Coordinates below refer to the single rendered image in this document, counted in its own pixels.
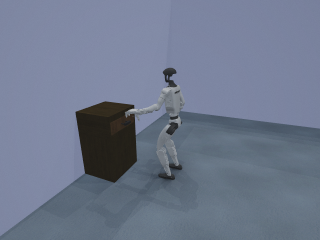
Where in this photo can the robot left upper arm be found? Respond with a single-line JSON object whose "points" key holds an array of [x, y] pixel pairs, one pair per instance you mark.
{"points": [[165, 92]]}

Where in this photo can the cabinet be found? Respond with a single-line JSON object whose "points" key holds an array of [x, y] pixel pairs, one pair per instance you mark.
{"points": [[106, 156]]}

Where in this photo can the drawer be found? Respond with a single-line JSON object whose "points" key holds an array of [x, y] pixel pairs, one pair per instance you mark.
{"points": [[116, 125]]}

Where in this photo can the handle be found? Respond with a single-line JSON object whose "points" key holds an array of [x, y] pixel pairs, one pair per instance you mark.
{"points": [[126, 123]]}

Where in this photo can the robot torso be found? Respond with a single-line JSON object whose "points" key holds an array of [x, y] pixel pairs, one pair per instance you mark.
{"points": [[172, 106]]}

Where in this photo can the humanoid robot head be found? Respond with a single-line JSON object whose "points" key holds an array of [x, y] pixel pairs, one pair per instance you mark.
{"points": [[169, 71]]}

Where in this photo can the left robot forearm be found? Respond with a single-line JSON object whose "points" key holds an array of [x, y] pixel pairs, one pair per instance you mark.
{"points": [[147, 110]]}

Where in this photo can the robot right upper arm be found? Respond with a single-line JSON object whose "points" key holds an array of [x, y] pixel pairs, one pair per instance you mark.
{"points": [[182, 101]]}

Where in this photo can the left robot hand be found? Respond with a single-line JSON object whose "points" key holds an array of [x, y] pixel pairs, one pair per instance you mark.
{"points": [[132, 111]]}

